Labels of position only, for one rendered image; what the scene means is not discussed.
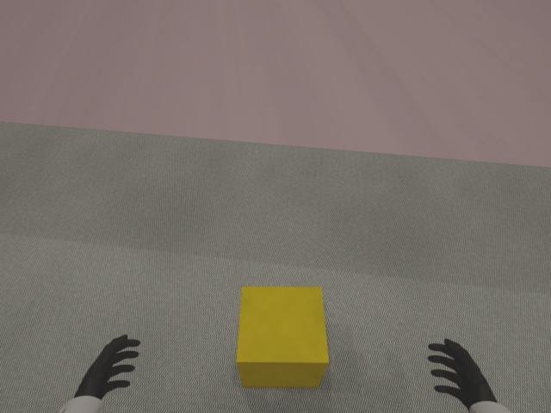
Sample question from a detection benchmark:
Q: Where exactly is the right robot hand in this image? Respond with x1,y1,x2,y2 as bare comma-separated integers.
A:
428,338,497,412

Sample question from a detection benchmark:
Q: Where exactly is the robot left forearm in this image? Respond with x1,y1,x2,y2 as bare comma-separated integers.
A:
59,396,104,413

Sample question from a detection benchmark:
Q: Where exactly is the left robot hand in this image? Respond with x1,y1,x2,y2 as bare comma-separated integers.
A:
74,335,140,400

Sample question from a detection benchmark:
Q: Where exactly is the carton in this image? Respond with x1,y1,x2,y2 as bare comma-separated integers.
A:
237,287,329,388

